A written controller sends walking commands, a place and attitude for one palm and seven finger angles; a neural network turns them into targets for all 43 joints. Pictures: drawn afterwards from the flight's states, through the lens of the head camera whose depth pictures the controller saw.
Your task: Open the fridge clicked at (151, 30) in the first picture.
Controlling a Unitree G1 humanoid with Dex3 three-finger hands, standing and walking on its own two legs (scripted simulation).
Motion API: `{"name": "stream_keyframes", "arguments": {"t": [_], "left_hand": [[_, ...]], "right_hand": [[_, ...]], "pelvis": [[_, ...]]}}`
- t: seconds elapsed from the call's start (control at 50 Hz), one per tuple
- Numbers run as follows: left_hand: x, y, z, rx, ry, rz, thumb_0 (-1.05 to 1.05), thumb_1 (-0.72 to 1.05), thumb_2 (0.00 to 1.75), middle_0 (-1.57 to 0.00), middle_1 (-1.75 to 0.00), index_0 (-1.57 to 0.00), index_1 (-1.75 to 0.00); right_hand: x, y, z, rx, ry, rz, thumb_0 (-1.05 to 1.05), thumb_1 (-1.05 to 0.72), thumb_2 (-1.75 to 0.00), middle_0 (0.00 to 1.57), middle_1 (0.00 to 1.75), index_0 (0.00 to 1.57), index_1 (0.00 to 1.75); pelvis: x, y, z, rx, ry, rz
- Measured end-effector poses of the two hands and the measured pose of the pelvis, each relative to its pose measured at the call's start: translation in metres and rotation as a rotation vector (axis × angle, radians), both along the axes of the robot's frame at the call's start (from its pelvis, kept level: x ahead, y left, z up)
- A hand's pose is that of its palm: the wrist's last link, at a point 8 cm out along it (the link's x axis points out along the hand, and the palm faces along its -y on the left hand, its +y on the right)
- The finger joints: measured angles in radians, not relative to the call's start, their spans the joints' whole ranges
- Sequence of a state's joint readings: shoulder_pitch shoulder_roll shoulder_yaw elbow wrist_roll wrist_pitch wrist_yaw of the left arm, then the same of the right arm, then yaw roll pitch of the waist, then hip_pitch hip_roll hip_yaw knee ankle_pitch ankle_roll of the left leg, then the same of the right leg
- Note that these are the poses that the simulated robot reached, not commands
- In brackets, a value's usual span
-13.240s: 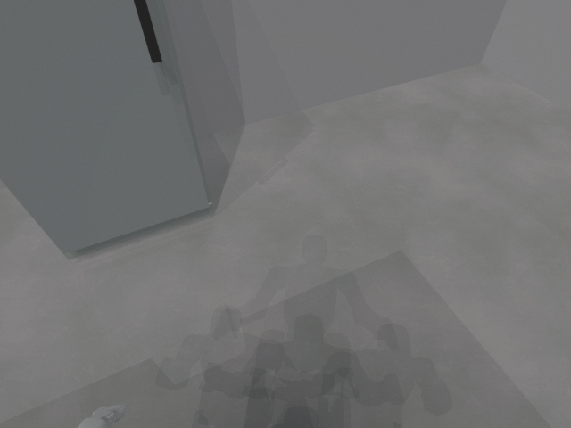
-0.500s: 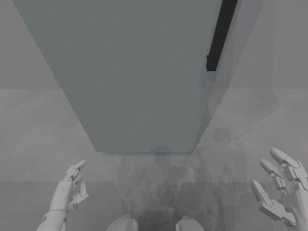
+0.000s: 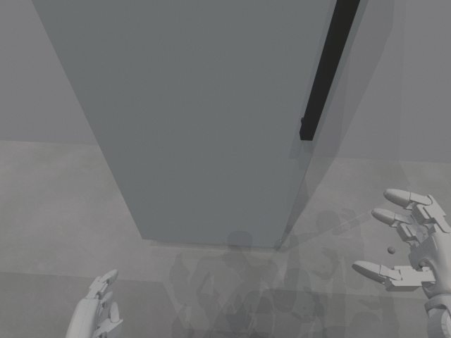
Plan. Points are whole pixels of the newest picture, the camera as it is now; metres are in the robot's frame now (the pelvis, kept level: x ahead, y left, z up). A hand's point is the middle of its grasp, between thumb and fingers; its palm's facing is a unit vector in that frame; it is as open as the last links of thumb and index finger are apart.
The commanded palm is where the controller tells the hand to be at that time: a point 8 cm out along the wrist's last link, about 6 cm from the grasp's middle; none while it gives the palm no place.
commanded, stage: raise the hand to about handle height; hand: right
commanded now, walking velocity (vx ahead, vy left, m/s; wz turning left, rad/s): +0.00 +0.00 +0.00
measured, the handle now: (331, 39) +0.57 -0.17 +0.26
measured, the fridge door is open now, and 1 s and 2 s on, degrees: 0 0 0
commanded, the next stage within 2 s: move the hooked fingers beside the handle in 1.06 s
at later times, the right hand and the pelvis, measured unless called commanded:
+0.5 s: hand (443, 183) +0.28 -0.27 +0.20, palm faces +0.17 +0.98 -0.06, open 13.9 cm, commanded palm +0.25 -0.31 +0.21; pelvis +0.01 +0.01 +0.02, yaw +0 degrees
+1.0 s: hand (445, 185) +0.27 -0.26 +0.21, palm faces +0.18 +0.98 -0.05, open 14.0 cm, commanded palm +0.24 -0.30 +0.21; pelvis -0.01 +0.02 +0.02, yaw +1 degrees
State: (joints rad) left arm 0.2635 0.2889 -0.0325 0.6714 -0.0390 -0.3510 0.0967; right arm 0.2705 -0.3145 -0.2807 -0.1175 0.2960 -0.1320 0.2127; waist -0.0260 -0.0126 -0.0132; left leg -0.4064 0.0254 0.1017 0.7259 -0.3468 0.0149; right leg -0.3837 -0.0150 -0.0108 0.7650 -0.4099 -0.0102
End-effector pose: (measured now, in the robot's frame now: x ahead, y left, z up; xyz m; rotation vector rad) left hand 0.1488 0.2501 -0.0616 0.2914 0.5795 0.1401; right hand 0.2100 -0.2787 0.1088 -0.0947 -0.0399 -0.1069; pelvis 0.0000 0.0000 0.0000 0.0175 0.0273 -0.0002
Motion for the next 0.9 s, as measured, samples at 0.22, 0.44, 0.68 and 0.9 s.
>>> {"name": "stream_keyframes", "arguments": {"t": [0.22, 0.44, 0.68, 0.9], "left_hand": [[0.052, -0.022, 0.027, -0.051, -0.111, -0.05, 0.01, 0.9, 0.89, -0.2, -0.3, -0.2, -0.3], [0.062, -0.031, 0.029, -0.085, -0.082, -0.068, 0.01, 0.9, 0.89, -0.2, -0.31, -0.2, -0.3], [0.039, -0.007, 0.027, -0.079, -0.038, -0.003, 0.01, 0.9, 0.89, -0.2, -0.3, -0.2, -0.3], [0.021, 0.002, 0.03, -0.056, -0.038, 0.023, 0.01, 0.9, 0.89, -0.2, -0.3, -0.2, -0.3]], "right_hand": [[0.023, -0.027, 0.05, 0.021, -0.064, -0.061, 0.0, 0.37, -0.36, 0.3, 1.12, 0.29, 1.12], [0.04, -0.033, 0.081, 0.027, -0.023, -0.051, -0.01, 0.48, -0.31, 0.31, 1.19, 0.3, 1.19], [0.055, -0.037, 0.105, 0.048, 0.007, -0.029, -0.01, 0.5, -0.3, 0.3, 1.2, 0.3, 1.2], [0.037, -0.027, 0.1, 0.058, -0.065, -0.065, -0.01, 0.5, -0.3, 0.31, 1.2, 0.3, 1.2]], "pelvis": [[0.016, 0.003, 0.014, 0.0, -0.048, -0.003], [0.016, 0.009, 0.022, -0.008, -0.078, -0.005], [0.006, 0.014, 0.025, -0.011, -0.093, 0.006], [-0.003, 0.016, 0.024, -0.013, -0.113, 0.019]]}}
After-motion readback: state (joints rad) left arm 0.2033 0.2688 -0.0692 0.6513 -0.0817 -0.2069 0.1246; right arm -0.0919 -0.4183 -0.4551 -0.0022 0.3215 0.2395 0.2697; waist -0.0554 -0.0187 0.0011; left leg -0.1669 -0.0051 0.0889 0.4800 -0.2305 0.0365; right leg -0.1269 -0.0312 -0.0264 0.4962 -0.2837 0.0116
